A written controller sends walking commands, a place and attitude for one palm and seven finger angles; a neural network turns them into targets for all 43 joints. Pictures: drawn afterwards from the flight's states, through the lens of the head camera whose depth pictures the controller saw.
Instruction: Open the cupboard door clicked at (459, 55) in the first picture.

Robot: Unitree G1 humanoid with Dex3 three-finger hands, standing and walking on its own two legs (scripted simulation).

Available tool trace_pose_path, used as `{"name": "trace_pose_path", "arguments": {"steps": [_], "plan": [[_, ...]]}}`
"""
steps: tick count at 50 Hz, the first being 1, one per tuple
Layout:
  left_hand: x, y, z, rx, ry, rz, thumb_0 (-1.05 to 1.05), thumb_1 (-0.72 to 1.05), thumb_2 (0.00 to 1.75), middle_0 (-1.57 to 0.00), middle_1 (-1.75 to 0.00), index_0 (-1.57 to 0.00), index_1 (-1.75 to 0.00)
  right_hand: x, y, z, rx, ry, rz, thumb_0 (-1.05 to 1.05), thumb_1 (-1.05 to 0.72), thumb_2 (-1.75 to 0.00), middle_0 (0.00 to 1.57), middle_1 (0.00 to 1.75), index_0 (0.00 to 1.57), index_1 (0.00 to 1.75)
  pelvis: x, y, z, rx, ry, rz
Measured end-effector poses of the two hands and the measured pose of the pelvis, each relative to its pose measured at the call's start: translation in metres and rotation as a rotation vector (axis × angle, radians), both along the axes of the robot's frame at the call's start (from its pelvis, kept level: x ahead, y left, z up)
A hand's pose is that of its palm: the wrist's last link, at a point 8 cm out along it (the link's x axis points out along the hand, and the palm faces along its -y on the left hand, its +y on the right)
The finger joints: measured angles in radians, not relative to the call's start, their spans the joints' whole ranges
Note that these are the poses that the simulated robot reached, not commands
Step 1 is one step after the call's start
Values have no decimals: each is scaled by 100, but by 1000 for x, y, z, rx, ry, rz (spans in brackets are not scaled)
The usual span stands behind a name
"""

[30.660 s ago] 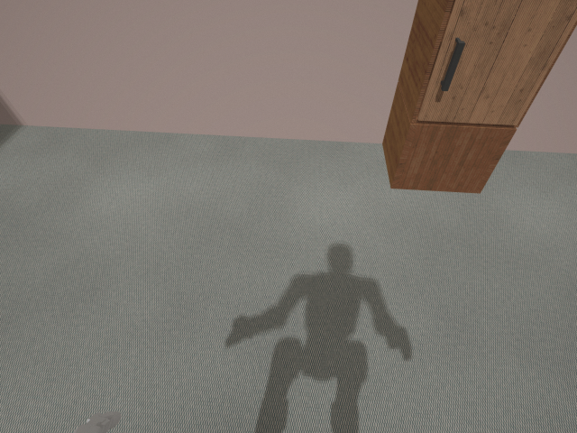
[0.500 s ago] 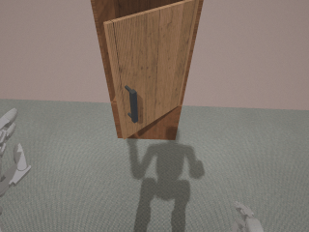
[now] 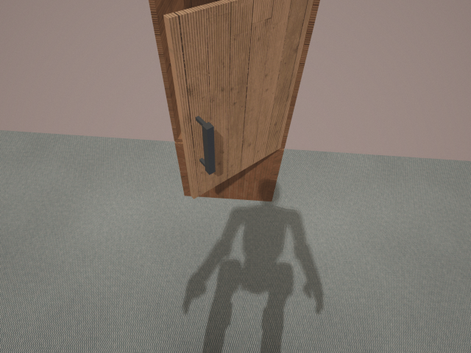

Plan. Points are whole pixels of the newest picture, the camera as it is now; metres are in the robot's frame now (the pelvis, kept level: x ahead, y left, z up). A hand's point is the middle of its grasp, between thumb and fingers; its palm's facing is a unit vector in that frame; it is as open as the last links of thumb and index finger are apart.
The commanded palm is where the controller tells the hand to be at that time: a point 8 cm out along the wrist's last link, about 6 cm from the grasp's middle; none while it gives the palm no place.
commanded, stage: let the arm hang, fingers relaxed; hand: left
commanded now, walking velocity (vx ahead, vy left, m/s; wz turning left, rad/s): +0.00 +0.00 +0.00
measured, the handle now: (205, 146) +0.63 +0.13 -0.09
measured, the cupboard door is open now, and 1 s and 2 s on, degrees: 42 42 42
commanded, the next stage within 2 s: look to check the result in 0.58 s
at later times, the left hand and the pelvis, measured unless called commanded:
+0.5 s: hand out of the picture +0.10 +0.22 -0.15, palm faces -0.03 -0.95 -0.30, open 7.4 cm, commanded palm none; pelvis +0.02 +0.00 +0.01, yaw -1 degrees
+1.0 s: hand out of the picture +0.10 +0.22 -0.15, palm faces -0.02 -0.94 -0.33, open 7.4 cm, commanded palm none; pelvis +0.04 -0.02 +0.01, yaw -1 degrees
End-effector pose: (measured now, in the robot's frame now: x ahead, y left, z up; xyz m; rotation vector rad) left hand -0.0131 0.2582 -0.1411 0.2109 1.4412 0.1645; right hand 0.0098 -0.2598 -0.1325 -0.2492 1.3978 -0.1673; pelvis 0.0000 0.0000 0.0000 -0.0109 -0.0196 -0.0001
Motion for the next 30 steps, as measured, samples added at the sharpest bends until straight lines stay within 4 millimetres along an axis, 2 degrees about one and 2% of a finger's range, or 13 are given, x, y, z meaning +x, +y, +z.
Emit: {"name": "trace_pose_path", "arguments": {"steps": [5, 11, 21, 25, 30], "plan": [[5, 18, 11, 61, -3, 6, 1, 92, 90, -21, -30, -20, -30, 6, 7, -7, 30, -14, -4, 1, -91, -90, 20, 30, 20, 30, 2, 1, 2, 3, -6, -2], [36, 26, 20, 94, -73, -12, 1, 91, 90, -20, -30, -20, -30, 23, 11, -11, 54, -56, -1, 0, -91, -90, 20, 30, 20, 30, 6, 1, 3, 8, -10, -6], [95, 12, 24, 71, -198, -61, 0, 91, 90, -20, -30, -20, -30, 49, -1, -5, 35, -109, 2, 0, -91, -90, 20, 30, 20, 30, 15, -2, 5, 13, -12, -10], [108, 5, 23, 55, -214, -74, 0, 91, 90, -20, -30, -20, -30, 54, -8, -1, 18, -112, 2, 0, -91, -90, 20, 30, 20, 30, 19, -3, 6, 14, -10, -11], [115, 0, 21, 45, -206, -77, 0, 91, 90, -21, -30, -20, -30, 58, -15, 2, 2, -99, 1, 0, -91, -90, 20, 30, 20, 30, 25, -6, 6, 14, -5, -11]]}}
